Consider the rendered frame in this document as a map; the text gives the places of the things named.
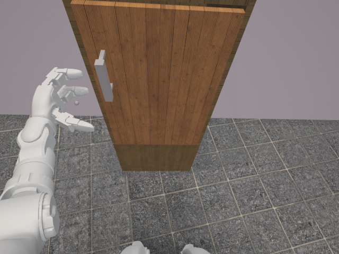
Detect robot left upper arm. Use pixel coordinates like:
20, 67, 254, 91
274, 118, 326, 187
0, 193, 60, 254

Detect robot right shin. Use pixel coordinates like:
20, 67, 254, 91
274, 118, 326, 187
182, 244, 194, 251

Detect robot shin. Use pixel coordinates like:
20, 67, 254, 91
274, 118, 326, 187
132, 241, 143, 246
182, 244, 194, 251

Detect handle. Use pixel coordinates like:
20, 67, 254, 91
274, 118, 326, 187
94, 50, 113, 102

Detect robot left hand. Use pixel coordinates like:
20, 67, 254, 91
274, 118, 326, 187
31, 67, 94, 132

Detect cupboard door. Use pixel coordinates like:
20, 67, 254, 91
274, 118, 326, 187
70, 0, 245, 145

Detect robot left shin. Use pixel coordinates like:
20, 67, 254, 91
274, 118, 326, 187
132, 241, 143, 246

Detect left robot forearm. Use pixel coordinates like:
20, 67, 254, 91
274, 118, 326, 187
0, 116, 57, 201

